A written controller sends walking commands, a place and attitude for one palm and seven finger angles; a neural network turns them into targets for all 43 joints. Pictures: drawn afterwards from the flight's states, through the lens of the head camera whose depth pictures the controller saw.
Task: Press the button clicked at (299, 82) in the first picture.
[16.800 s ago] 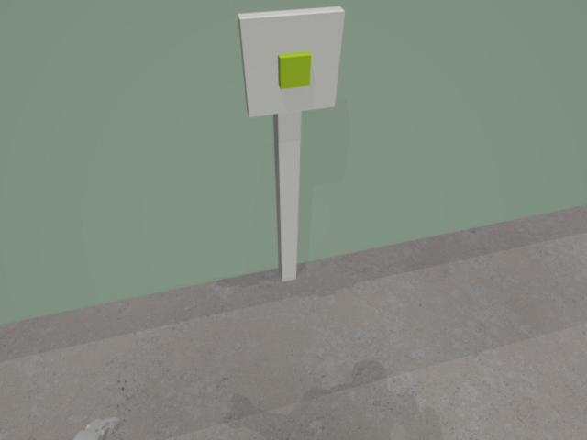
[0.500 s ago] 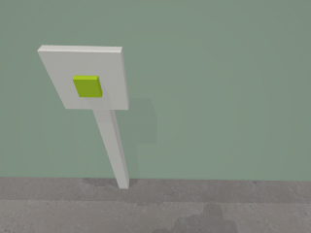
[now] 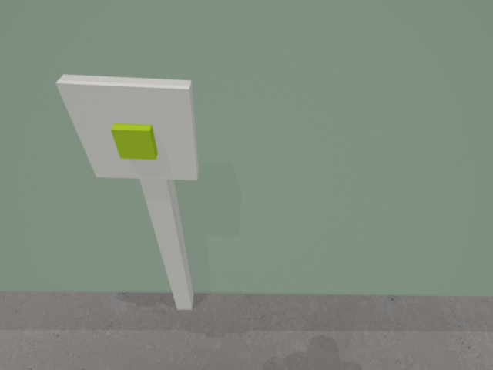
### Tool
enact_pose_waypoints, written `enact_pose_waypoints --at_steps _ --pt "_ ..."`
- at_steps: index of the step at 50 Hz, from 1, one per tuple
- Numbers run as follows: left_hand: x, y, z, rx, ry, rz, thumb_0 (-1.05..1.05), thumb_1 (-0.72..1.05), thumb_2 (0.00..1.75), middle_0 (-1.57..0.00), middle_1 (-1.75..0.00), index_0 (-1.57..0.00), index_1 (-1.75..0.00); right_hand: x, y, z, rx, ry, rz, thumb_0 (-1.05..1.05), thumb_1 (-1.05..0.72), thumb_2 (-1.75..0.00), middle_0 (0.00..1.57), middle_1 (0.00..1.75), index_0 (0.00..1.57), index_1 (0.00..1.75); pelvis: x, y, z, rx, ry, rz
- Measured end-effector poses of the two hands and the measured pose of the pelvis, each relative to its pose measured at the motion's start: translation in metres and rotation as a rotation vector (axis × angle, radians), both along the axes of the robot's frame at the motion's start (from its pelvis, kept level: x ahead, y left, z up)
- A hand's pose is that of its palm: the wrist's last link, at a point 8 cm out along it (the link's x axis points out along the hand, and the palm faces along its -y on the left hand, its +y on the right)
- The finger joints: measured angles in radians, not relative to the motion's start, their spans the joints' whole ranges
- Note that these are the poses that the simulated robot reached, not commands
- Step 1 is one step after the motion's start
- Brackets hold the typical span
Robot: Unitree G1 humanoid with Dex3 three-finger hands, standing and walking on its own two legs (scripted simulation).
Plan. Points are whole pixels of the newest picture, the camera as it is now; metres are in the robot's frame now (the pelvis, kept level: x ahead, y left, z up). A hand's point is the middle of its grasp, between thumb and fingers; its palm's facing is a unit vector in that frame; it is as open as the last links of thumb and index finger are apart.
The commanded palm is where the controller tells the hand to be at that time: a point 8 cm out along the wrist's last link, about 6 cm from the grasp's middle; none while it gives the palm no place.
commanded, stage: come to a stop and stand still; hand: left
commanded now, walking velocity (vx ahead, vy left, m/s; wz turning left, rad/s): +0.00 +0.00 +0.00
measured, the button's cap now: (136, 140) +0.46 +0.24 +0.13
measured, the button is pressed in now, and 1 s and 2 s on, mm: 0 0 0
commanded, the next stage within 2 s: look again from close up in 0.46 s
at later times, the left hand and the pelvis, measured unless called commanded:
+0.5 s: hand out of the picture -0.05 +0.20 -0.18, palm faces +0.04 -0.99 -0.16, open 7.4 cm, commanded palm none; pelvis -0.02 +0.03 +0.01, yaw +1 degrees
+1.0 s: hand out of the picture -0.04 +0.19 -0.17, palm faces +0.04 -0.99 -0.14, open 7.4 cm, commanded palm none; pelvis -0.02 +0.04 +0.01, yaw +1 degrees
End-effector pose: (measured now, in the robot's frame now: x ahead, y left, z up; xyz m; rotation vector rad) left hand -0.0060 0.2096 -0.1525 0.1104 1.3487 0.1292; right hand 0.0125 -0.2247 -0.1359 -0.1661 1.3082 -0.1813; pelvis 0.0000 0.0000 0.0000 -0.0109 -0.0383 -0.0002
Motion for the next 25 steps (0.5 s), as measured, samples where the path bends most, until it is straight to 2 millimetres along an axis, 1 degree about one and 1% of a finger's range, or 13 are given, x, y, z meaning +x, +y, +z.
enact_pose_waypoints --at_steps 6,13,19,25 --pt "-0.006 0.017 0.001 0.003 -0.015 0.001 0.01 0.91 0.90 -0.20 -0.30 -0.20 -0.30 -0.005 0.009 0.005 -0.008 -0.011 0.020 0.01 -0.93 -0.89 0.20 0.30 0.20 0.30 -0.009 0.011 0.002 -0.006 -0.001 0.004" --pt "-0.023 0.032 0.005 0.009 0.016 0.005 0.01 0.91 0.90 -0.19 -0.30 -0.20 -0.30 -0.021 0.023 0.005 0.005 0.024 0.030 0.01 -0.93 -0.89 0.20 0.30 0.20 0.30 -0.018 0.023 0.004 -0.005 0.007 0.009" --pt "-0.038 0.038 0.006 0.009 0.053 0.013 0.01 0.91 0.90 -0.19 -0.30 -0.19 -0.30 -0.034 0.034 0.004 0.023 0.059 0.031 0.01 -0.92 -0.89 0.20 0.30 0.20 0.30 -0.020 0.030 0.005 -0.003 0.013 0.014" --pt "-0.048 0.039 0.006 0.000 0.076 0.019 0.01 0.91 0.90 -0.19 -0.30 -0.19 -0.30 -0.039 0.041 0.004 0.030 0.075 0.028 0.01 -0.92 -0.89 0.20 0.30 0.21 0.30 -0.021 0.034 0.006 -0.003 0.013 0.014"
